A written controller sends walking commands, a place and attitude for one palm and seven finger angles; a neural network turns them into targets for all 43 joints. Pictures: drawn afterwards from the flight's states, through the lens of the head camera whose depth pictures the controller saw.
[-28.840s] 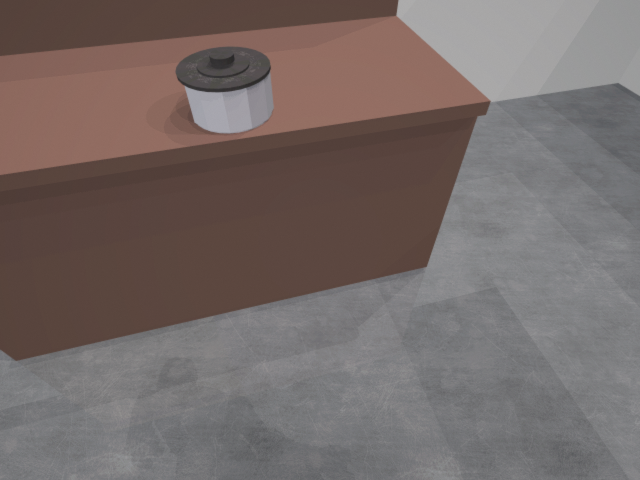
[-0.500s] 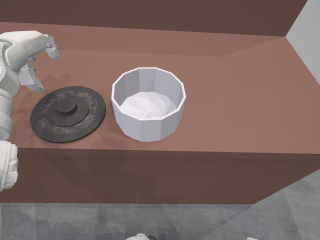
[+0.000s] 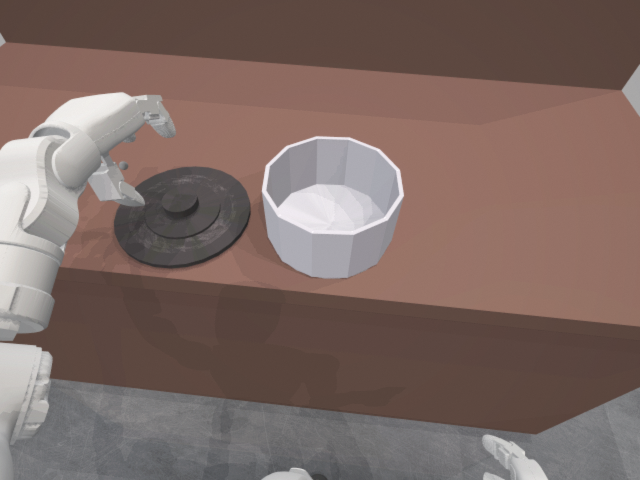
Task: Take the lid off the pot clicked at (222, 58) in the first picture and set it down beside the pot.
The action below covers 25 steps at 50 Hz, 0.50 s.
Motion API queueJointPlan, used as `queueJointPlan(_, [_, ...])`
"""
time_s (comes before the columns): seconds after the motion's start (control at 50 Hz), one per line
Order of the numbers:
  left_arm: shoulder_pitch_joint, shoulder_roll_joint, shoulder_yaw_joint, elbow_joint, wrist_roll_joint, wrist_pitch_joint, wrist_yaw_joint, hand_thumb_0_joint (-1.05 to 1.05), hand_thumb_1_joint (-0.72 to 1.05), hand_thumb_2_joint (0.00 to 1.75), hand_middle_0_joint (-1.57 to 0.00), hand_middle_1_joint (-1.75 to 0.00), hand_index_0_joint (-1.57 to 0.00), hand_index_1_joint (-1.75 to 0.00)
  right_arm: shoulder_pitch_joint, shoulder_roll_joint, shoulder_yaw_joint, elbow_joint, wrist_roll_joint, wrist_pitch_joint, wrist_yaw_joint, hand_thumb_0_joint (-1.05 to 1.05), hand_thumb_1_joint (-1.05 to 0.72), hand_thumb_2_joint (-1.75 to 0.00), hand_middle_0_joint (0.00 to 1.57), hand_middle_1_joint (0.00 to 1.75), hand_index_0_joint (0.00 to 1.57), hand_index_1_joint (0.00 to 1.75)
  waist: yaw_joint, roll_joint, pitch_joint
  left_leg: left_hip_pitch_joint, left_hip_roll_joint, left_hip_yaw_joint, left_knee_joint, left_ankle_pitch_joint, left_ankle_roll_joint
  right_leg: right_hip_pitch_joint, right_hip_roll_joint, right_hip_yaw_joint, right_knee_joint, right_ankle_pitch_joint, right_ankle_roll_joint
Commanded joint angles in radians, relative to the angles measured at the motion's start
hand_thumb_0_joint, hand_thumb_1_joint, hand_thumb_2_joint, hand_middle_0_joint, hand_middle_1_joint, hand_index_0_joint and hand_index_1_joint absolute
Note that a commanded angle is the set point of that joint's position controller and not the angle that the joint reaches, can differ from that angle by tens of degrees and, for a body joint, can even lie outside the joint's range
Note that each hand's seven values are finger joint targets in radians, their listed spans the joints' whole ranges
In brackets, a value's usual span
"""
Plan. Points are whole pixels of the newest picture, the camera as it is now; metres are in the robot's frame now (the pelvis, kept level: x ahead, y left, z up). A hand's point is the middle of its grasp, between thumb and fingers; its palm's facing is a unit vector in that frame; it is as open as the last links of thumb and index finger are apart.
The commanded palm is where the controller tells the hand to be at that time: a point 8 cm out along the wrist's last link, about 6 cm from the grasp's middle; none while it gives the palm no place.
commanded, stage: draw the hand back to the body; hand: left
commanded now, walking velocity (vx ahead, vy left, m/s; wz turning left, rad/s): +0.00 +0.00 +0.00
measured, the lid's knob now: (180, 202) +0.49 +0.26 +0.02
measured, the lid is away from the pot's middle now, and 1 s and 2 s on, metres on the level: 0.24 0.24 0.24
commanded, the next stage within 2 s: step back with the hand held close in 1.74 s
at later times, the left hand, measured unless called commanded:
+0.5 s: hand (172, 153) +0.38 +0.18 +0.21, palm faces +0.38 -0.89 -0.24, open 9.8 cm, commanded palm +0.33 +0.23 +0.22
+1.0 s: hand (203, 211) +0.32 +0.14 +0.20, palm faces +0.46 -0.84 -0.30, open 7.6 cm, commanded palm +0.27 +0.18 +0.21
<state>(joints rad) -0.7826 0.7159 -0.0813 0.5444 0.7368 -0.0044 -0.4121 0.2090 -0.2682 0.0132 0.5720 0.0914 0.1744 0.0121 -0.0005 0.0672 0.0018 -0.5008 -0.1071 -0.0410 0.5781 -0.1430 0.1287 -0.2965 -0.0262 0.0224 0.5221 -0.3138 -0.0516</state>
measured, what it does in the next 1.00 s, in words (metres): shifts its weight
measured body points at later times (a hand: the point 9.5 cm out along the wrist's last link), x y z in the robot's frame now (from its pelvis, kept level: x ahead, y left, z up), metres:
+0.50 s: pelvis +0.02 -0.07 +0.02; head +0.02 -0.07 +0.47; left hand +0.36 +0.23 +0.23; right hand +0.15 -0.33 -0.08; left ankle +0.08 +0.02 -0.73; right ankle -0.02 -0.20 -0.72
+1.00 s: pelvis +0.06 -0.14 +0.02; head +0.06 -0.16 +0.46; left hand +0.29 +0.18 +0.21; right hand +0.26 -0.38 -0.07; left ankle +0.08 +0.01 -0.72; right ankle -0.02 -0.20 -0.72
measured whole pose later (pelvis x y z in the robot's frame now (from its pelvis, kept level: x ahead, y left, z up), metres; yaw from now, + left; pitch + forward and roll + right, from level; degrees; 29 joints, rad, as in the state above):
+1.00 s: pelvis +0.06 -0.14 +0.02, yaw -1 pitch -3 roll +1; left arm 0.09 0.39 0.39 -0.11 -0.12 -0.09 0.06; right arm 0.13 -0.28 0.00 0.64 0.05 -0.03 -0.05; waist 0.04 0.05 0.03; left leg -0.19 0.02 -0.01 0.43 -0.20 0.00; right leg 0.00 0.09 0.03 0.37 -0.32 -0.08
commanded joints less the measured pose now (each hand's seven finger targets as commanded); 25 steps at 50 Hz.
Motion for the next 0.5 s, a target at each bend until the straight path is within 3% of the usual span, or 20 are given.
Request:
queueJointPlan(0.0, [-0.278,-0.044,0.216,-0.226,-0.548,-0.114,0.329,0.0,0.0,0.63,-0.34,-0.87,-0.34,-0.87,-0.014,-0.111,-0.002,-0.126,-0.019,-0.148,-0.051,0.0,-0.9,-0.9,0.2,0.3,0.2,0.3,-0.027,-0.018,-0.291,0.678,0.237,-0.354,-0.259,-0.373,-0.155,-0.248,0.068,-0.021,-0.078,-0.068,-0.017])
queueJointPlan(0.02, [-0.235,-0.019,0.275,-0.211,-0.624,-0.114,0.366,0.0,0.0,0.63,-0.34,-0.87,-0.34,-0.87,-0.023,-0.127,-0.004,-0.123,-0.022,-0.159,-0.062,0.0,-0.9,-0.9,0.2,0.3,0.2,0.3,-0.026,-0.074,-0.273,0.616,0.223,-0.303,-0.267,-0.413,-0.132,-0.197,0.066,-0.008,-0.098,-0.05,-0.014])
queueJointPlan(0.04, [-0.285,0.016,0.299,-0.234,-0.664,-0.13,0.395,0.0,0.0,0.63,-0.34,-0.87,-0.34,-0.87,-0.025,-0.143,-0.001,-0.102,-0.022,-0.172,-0.071,0.0,-0.9,-0.9,0.2,0.3,0.2,0.3,-0.035,-0.09,-0.263,0.577,0.209,-0.26,-0.261,-0.426,-0.112,-0.162,0.061,-0.001,-0.109,-0.034,-0.01])
queueJointPlan(0.06, [-0.299,0.004,0.305,-0.225,-0.687,-0.13,0.42,0.0,0.0,0.63,-0.34,-0.87,-0.34,-0.87,-0.03,-0.141,0.004,-0.09,-0.024,-0.178,-0.076,0.0,-0.9,-0.9,0.2,0.3,0.2,0.3,-0.04,-0.092,-0.246,0.554,0.195,-0.214,-0.255,-0.406,-0.1,-0.14,0.068,0.003,-0.129,-0.029,-0.005])
queueJointPlan(0.08, [-0.33,0.018,0.326,-0.248,-0.709,-0.134,0.441,0.0,0.02,0.64,-0.34,-0.86,-0.34,-0.86,-0.033,-0.143,0.006,-0.079,-0.025,-0.187,-0.079,0.0,-0.9,-0.9,0.2,0.3,0.2,0.3,-0.041,-0.059,-0.239,0.537,0.187,-0.192,-0.255,-0.404,-0.1,-0.122,0.068,0.006,-0.139,-0.03,-0.003])
queueJointPlan(0.12, [-0.383,0.027,0.352,-0.359,-0.732,-0.151,0.471,0.0,0.06,0.65,-0.33,-0.83,-0.33,-0.83,-0.054,-0.137,0.016,-0.077,-0.03,-0.216,-0.079,0.0,-0.9,-0.9,0.2,0.3,0.2,0.3,-0.035,0.099,-0.251,0.559,0.186,-0.196,-0.27,-0.42,-0.119,-0.107,0.067,0.004,-0.135,-0.025,-0.004])
queueJointPlan(0.14, [-0.406,0.074,0.391,-0.437,-0.732,-0.172,0.486,0.0,0.09,0.66,-0.33,-0.81,-0.33,-0.81,-0.059,-0.142,0.014,-0.074,-0.039,-0.235,-0.079,0.0,-0.9,-0.9,0.2,0.3,0.2,0.3,-0.029,0.163,-0.265,0.569,0.186,-0.197,-0.268,-0.4,-0.123,-0.084,0.063,0.002,-0.133,-0.001,-0.011])
queueJointPlan(0.16, [-0.359,0.032,0.384,-0.446,-0.738,-0.178,0.495,0.0,0.11,0.67,-0.32,-0.8,-0.32,-0.8,-0.075,-0.13,0.019,-0.076,-0.043,-0.249,-0.077,0.0,-0.9,-0.9,0.2,0.3,0.2,0.3,-0.025,0.204,-0.266,0.585,0.188,-0.203,-0.273,-0.379,-0.135,-0.081,0.071,-0.003,-0.132,0.009,-0.013])
queueJointPlan(0.2, [-0.187,0.019,0.423,-0.462,-0.763,-0.174,0.507,0.0,0.15,0.68,-0.32,-0.77,-0.32,-0.77,-0.078,-0.123,0.017,-0.077,-0.047,-0.271,-0.07,0.0,-0.9,-0.9,0.2,0.3,0.2,0.3,-0.008,0.216,-0.284,0.594,0.19,-0.192,-0.272,-0.327,-0.141,-0.032,0.074,-0.009,-0.14,0.03,-0.014])
queueJointPlan(0.24, [-0.042,0.015,0.454,-0.429,-0.777,-0.168,0.506,0.0,0.2,0.69,-0.31,-0.74,-0.31,-0.74,-0.068,-0.13,0.01,-0.073,-0.05,-0.275,-0.065,0.0,-0.9,-0.9,0.2,0.3,0.2,0.3,-0.001,0.124,-0.26,0.544,0.182,-0.156,-0.258,-0.266,-0.133,0.019,0.072,-0.012,-0.16,0.06,-0.012])
queueJointPlan(0.26, [0.019,-0.015,0.444,-0.39,-0.786,-0.159,0.503,0.0,0.22,0.7,-0.31,-0.73,-0.31,-0.73,-0.072,-0.126,0.008,-0.069,-0.048,-0.272,-0.063,0.0,-0.9,-0.9,0.2,0.3,0.2,0.3,-0.006,0.044,-0.231,0.514,0.178,-0.128,-0.251,-0.243,-0.123,0.028,0.076,-0.015,-0.172,0.066,-0.006])
queueJointPlan(0.3, [0.054,-0.031,0.436,-0.438,-0.8,-0.154,0.498,0.0,0.27,0.71,-0.3,-0.7,-0.3,-0.7,-0.078,-0.132,0.0,-0.072,-0.041,-0.275,-0.06,0.0,-0.9,-0.9,0.2,0.3,0.2,0.3,-0.008,-0.006,-0.22,0.501,0.172,-0.09,-0.24,-0.199,-0.111,0.045,0.075,-0.015,-0.187,0.084,0.001])
queueJointPlan(0.32, [0.069,-0.038,0.43,-0.452,-0.805,-0.151,0.496,0.0,0.29,0.72,-0.3,-0.69,-0.3,-0.69,-0.082,-0.134,-0.002,-0.073,-0.038,-0.276,-0.06,0.0,-0.9,-0.9,0.2,0.3,0.2,0.3,-0.009,-0.008,-0.203,0.499,0.17,-0.082,-0.242,-0.199,-0.108,0.042,0.076,-0.016,-0.19,0.083,0.004])
queueJointPlan(0.38, [0.063,-0.036,0.429,-0.538,-0.805,-0.158,0.502,0.0,0.36,0.74,-0.29,-0.64,-0.29,-0.64,-0.094,-0.136,-0.006,-0.07,-0.032,-0.287,-0.061,0.0,-0.9,-0.9,0.2,0.3,0.2,0.3,-0.012,0.059,-0.197,0.529,0.163,-0.076,-0.248,-0.181,-0.108,0.038,0.076,-0.017,-0.195,0.099,0.003])
queueJointPlan(0.44, [0.115,0.05,0.517,-0.63,-0.805,-0.169,0.517,0.0,0.43,0.76,-0.27,-0.6,-0.27,-0.6,-0.097,-0.141,-0.016,-0.062,-0.033,-0.295,-0.066,0.0,-0.9,-0.9,0.2,0.3,0.2,0.3,-0.004,0.069,-0.216,0.541,0.15,-0.043,-0.224,-0.081,-0.102,0.087,0.071,-0.019,-0.205,0.151,0.002])
queueJointPlan(0.48, [0.209,0.025,0.527,-0.591,-0.811,-0.158,0.519,0.0,0.47,0.77,-0.27,-0.57,-0.27,-0.57,-0.097,-0.135,-0.017,-0.048,-0.036,-0.294,-0.069,0.0,-0.9,-0.9,0.2,0.3,0.2,0.3,0.004,0.045,-0.195,0.532,0.133,-0.004,-0.2,-0.007,-0.095,0.101,0.072,-0.016,-0.212,0.202,0.006])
